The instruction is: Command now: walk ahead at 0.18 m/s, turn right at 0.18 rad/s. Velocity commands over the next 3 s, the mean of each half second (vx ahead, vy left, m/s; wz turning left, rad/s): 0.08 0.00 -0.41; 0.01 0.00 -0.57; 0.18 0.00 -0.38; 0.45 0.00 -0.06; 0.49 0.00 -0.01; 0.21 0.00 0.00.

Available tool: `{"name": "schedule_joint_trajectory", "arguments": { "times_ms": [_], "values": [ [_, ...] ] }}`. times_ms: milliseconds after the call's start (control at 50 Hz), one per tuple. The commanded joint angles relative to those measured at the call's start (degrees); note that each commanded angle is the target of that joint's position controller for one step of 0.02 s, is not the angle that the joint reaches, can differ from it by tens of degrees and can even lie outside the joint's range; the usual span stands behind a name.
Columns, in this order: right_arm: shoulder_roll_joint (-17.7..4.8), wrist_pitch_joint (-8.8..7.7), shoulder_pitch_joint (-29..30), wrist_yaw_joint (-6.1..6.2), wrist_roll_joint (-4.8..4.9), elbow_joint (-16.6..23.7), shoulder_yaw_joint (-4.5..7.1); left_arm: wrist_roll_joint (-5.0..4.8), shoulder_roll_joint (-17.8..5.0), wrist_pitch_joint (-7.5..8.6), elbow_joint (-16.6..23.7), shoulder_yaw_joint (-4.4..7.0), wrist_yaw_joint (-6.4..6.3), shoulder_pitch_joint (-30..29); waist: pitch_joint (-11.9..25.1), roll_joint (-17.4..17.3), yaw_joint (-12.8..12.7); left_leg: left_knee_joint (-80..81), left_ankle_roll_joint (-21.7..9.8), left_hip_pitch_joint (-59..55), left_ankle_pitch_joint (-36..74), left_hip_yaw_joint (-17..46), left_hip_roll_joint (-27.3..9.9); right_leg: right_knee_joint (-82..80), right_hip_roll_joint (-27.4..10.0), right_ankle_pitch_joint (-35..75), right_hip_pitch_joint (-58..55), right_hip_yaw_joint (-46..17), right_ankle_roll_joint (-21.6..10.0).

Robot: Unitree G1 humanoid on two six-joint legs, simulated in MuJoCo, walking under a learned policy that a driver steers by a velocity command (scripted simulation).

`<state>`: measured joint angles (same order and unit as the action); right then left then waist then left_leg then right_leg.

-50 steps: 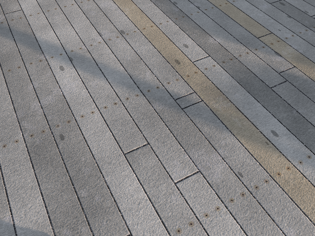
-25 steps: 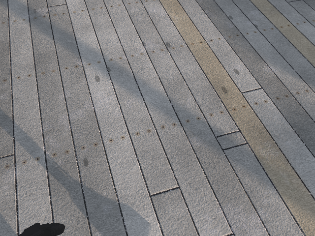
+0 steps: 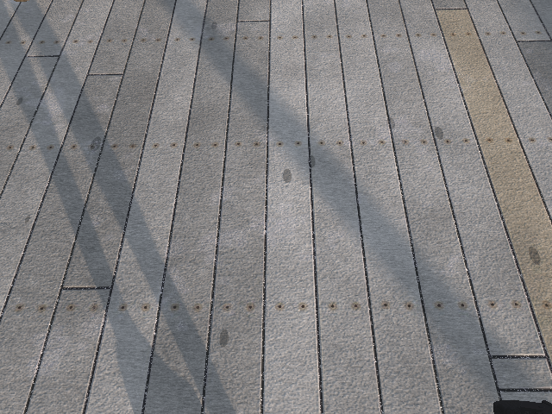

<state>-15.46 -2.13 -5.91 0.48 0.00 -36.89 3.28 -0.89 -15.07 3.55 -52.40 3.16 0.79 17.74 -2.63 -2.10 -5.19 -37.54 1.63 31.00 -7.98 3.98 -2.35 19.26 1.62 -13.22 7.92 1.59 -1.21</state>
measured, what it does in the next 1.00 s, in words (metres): steps on the spot, turning right: left foot, then right foot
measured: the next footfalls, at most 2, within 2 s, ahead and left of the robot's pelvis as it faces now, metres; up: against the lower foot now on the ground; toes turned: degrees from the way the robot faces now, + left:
left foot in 0.08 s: +0.17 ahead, +0.13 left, +0.00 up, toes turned -4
right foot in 0.44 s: +0.10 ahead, -0.13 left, +0.00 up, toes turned -18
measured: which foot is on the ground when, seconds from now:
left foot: up 0.00-0.06, down 0.08-0.44, up 0.46-0.94, down 0.96-1.00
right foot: down 0.00-0.08, up 0.10-0.42, down 0.44-0.96, up 0.98-1.00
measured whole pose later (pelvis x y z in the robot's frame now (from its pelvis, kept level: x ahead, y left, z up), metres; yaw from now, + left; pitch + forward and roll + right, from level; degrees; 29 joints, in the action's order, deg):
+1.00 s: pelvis +0.10 -0.01 -0.01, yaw -34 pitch +2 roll +1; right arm -16.8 -1.3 -6.8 0.6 -0.5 -43.5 4.9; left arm -1.2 -19.1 -3.1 -36.9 4.6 -1.4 8.9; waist -1.8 2.6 -1.0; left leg -27.3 0.4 15.4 -12.9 3.7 2.5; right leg 38.2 7.8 -22.2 21.5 -13.0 -1.1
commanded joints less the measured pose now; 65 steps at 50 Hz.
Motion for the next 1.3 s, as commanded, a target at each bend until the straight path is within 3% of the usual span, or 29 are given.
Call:
{"name": "schedule_joint_trajectory", "arguments": {
  "times_ms": [20, 60, 80, 100, 120, 140, 200, 220, 280, 360, 420, 440, 460, 480, 500, 540, 560, 700, 860, 920, 940, 960, 980, 1000, 1020, 1060, 1140, 1200, 1300],
  "values": [
    [-4.4, -0.9, -0.4, -0.16, 0.08, 3.4, 1.31, -1.04, -11.9, -0.38, 3.6, 2.57, -0.83, -3.2, 6.4, 8.3, 3.5, 7.3, -0.8, -8.5, 4.0, -2.0, 3.1, 1.7, -12.5, 34.8, -2.0, -10.5, -8.5],
    [-6.5, -1.09, -4.0, 0.26, -0.54, 2.2, 2.3, -1.37, -10.6, -0.67, 4.1, 2.23, -1.13, -4.7, 7.4, 7.5, 6.4, 15.6, -3.4, -18.4, 12.6, -1.8, 2.5, 6.6, -10.3, 27.0, 1.5, -11.5, -5.6],
    [-10.0, -1.05, -6.5, 1.0, -1.54, 2.2, 3.23, -0.45, -8.0, -0.26, 5.1, 1.47, -1.1, -4.4, 11.1, 4.1, 6.9, 14.3, -6.2, -27.8, 27.0, 3.1, -4.1, 13.2, -6.9, 18.9, 6.3, -9.9, -2.8],
    [-13.7, -0.09, -9.2, 1.91, -2.77, 3.0, 3.99, 0.93, -4.0, 0.25, 6.0, 0.2, -0.93, -0.7, 16.4, -6.9, 6.3, 9.8, -13.6, -41.4, 48.5, 13.5, -17.8, 27.1, -1.0, -7.6, 19.4, -5.6, 0.9],
    [-10.8, 0.87, -10.8, 1.58, -2.02, 2.5, 3.38, -0.1, -5.4, -0.25, 5.7, 0.16, -0.94, 2.5, 21.8, -13.4, 7.3, 11.0, -20.2, -42.5, 46.3, 20.9, -24.4, 38.7, 0.1, -29.4, 24.4, -4.6, 2.7],
    [-8.3, 1.32, -9.2, 1.29, -1.26, 2.7, 2.62, -0.89, -9.7, -1.29, 5.2, 1.63, -1.03, 1.7, 18.4, -8.1, 7.3, 13.2, -19.6, -38.1, 36.2, 18.1, -21.7, 45.6, -2.0, -28.3, 26.9, -5.6, 3.7],
    [-5.9, 1.34, -0.2, 1.22, -0.75, 2.7, 1.8, -0.06, -8.9, -5.23, 5.7, 2.49, -2.62, -1.1, 8.8, -3.8, 4.3, 20.1, -14.3, -23.3, 13.7, 7.7, -14.6, 47.9, -4.9, -17.5, 26.2, -4.6, 5.8],
    [-7.3, 1.19, 1.3, 1.1, -1.31, 2.2, 2.21, -0.13, -7.6, -6.09, 6.3, 2.27, -2.77, 0.0, 7.1, -7.2, 2.9, 21.1, -15.2, -17.9, 14.1, 5.2, -14.7, 46.6, -4.7, -15.6, 23.1, -3.2, 6.6],
    [-7.2, 1.12, 3.3, 1.42, -1.38, 1.0, 2.57, 0.08, -6.2, -6.53, 8.2, 1.94, -2.31, -1.5, 7.3, -7.2, 2.8, 21.5, -14.3, -14.9, 11.8, -1.1, -12.8, 37.4, -5.0, -10.2, 17.9, -1.3, 6.3],
    [-9.5, 1.42, 2.4, 1.74, -0.33, -0.6, 3.33, 0.33, -7.1, -6.55, 11.2, 1.96, -0.61, -4.9, 9.6, -6.5, 4.1, 19.8, -13.8, -17.9, 12.6, -2.0, -16.0, 26.9, -5.3, -5.7, 13.0, 0.0, 3.7],
    [-9.6, 2.0, 2.8, 1.68, 1.15, -2.0, 3.42, 0.54, -7.9, -6.75, 10.9, 2.85, 0.19, -2.0, 9.0, -5.0, 2.1, 14.2, -9.4, -16.1, 3.8, -4.8, -14.6, 14.8, -2.5, 1.0, 5.1, 2.7, 0.0],
    [-7.9, 2.25, 0.3, 1.55, 1.11, -3.4, 3.11, 0.99, -9.3, -6.73, 10.7, 3.47, -0.11, -0.8, 7.4, -1.0, 2.2, 8.2, -5.5, -12.4, -3.4, -7.8, -12.0, 9.4, -2.6, 5.4, 1.5, 0.0, -2.1],
    [-4.6, 2.49, -2.0, 1.17, -0.86, -3.0, 2.29, 1.15, -16.0, -6.57, 12.0, 5.02, -1.29, -0.5, 5.6, 16.4, 4.4, -8.9, 1.0, -0.8, -18.2, -14.6, -4.5, 2.0, -15.8, 21.8, -3.8, -18.9, -7.6],
    [-5.2, 2.47, 3.2, 1.74, -1.34, -0.1, 2.26, 2.82, -19.1, -5.72, 14.3, 5.08, -1.09, -1.9, 5.1, 21.1, 2.4, -21.8, 2.7, 8.8, -31.3, -7.4, 2.9, -1.5, -24.3, 25.5, -1.6, -32.5, -18.3],
    [-7.5, 2.48, 5.6, 2.12, -0.59, 0.0, 2.96, 3.59, -17.0, -4.51, 14.4, 4.57, -0.64, -1.8, 6.8, 14.3, 0.9, -27.7, 1.6, 9.3, -29.2, -1.8, 1.9, -2.6, -22.3, 19.1, -0.4, -30.5, -18.7],
    [-8.2, 2.87, 2.7, 2.96, -0.28, -2.3, 3.75, 1.42, -13.7, -3.43, 15.0, 3.77, -1.11, -6.9, 5.9, 8.7, 4.1, -27.6, 0.6, 9.4, -19.4, 0.3, 0.3, -1.1, -16.6, 12.2, 0.0, -23.3, -12.1],
    [-8.3, 3.16, 1.9, 3.33, -0.83, -3.0, 3.89, 0.48, -11.9, -3.72, 15.5, 3.07, -1.6, -8.7, 5.8, 8.4, 4.7, -27.2, 0.9, 8.7, -16.5, 0.5, 0.1, -1.6, -15.4, 10.7, 0.6, -21.6, -10.6],
    [-5.8, 1.89, 2.2, 2.45, -0.01, -2.9, 3.13, 0.37, -12.4, -4.42, 16.6, 3.28, -3.17, -6.4, 8.4, 9.1, 4.0, -14.5, 3.4, 4.4, -10.4, 1.5, 2.7, 0.8, -12.5, 15.1, -3.1, -22.2, -11.0],
    [-7.1, 0.41, 1.6, 0.79, 0.7, -2.9, 3.1, 0.25, -13.2, -5.54, 18.5, 3.92, -2.35, -8.5, 7.6, 10.9, 3.6, -0.7, 2.6, -5.9, -13.1, 2.4, 4.8, 2.5, -11.1, 15.3, 0.4, -30.6, -11.8],
    [-7.3, -0.31, -1.5, -0.03, 0.82, -3.6, 3.29, -0.53, -12.9, -6.11, 19.4, 3.89, -2.4, -10.6, 8.3, 10.7, 5.8, 10.9, 1.1, -13.0, -7.6, 1.5, 5.1, 5.4, -8.9, 18.6, 0.7, -32.0, -9.8],
    [-7.9, -0.43, -3.4, -0.15, 0.65, -4.3, 3.58, -0.93, -12.4, -6.32, 19.8, 3.73, -2.6, -11.3, 8.4, 9.9, 7.0, 17.3, 0.2, -18.3, -0.8, 1.2, 3.9, 6.9, -7.0, 15.4, 3.3, -30.9, -7.8],
    [-10.7, -0.22, -4.7, 0.08, -0.08, -4.3, 4.28, -0.66, -10.3, -6.31, 20.0, 3.15, -2.66, -9.7, 9.8, 5.0, 6.2, 18.9, -2.7, -25.5, 3.8, 6.6, -3.8, 12.5, -3.8, 4.4, 9.1, -27.3, -4.9],
    [-15.2, 0.59, -2.0, 0.59, -0.99, -3.4, 4.89, -0.34, -7.8, -5.94, 20.3, 2.61, -2.34, -5.6, 8.4, -10.3, 2.0, 19.2, -10.0, -29.4, 16.5, 18.7, -14.8, 23.5, 5.8, -17.0, 20.0, -15.7, -1.1],
    [-13.3, 0.59, -2.3, 0.47, -2.39, -2.9, 4.55, 0.1, -12.5, -5.32, 20.4, 4.03, -2.27, -6.4, 7.2, -12.4, 4.1, 20.2, -17.6, -25.8, 19.9, 25.4, -21.5, 36.9, 5.3, -24.8, 24.9, -11.4, 1.9],
    [-10.4, 0.51, 0.0, 0.72, -1.83, -1.8, 3.61, 0.08, -15.4, -5.29, 19.4, 5.18, -2.15, -5.4, 6.3, -7.4, 3.3, 19.5, -17.5, -24.4, 18.4, 20.9, -20.0, 44.3, 2.5, -21.1, 25.2, -11.6, 3.3],
    [-7.7, 0.81, 3.1, 1.22, -0.39, -1.1, 2.73, -0.02, -13.5, -6.39, 17.5, 5.21, -2.32, -4.3, 4.4, -4.9, 2.9, 18.3, -12.9, -24.2, 13.5, 11.4, -13.2, 49.1, 1.6, -14.6, 26.7, -10.4, 5.3],
    [-9.0, 1.86, -0.6, 1.96, -0.64, -1.9, 2.8, -0.85, -9.3, -6.69, 20.3, 3.68, -1.66, -8.7, 3.8, -7.0, 6.3, 18.9, -13.9, -28.2, 17.7, 4.6, -11.6, 43.6, -0.6, -10.1, 28.8, -5.5, 7.4],
    [-11.1, 2.13, -4.1, 1.57, 0.14, -2.7, 3.38, -0.19, -7.3, -6.26, 21.8, 2.37, -1.08, -11.1, 5.7, -7.6, 9.0, 22.5, -14.3, -28.8, -3.1, 5.4, -12.4, 33.1, -2.5, -10.5, 24.6, -3.3, 6.5],
    [-12.7, 0.94, -3.8, -0.74, 1.85, -3.8, 3.28, 0.0, -7.3, -4.57, 20.1, 1.83, -0.13, -7.5, 2.5, -6.9, 6.7, 24.6, -13.1, -19.5, -14.1, 4.0, -12.5, 12.9, -1.1, -6.4, 8.3, 1.5, 1.4]
  ]
}}
Over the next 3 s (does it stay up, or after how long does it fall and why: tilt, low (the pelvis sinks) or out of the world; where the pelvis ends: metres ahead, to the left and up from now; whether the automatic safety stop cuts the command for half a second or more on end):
stays up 0.64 -0.58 -0.01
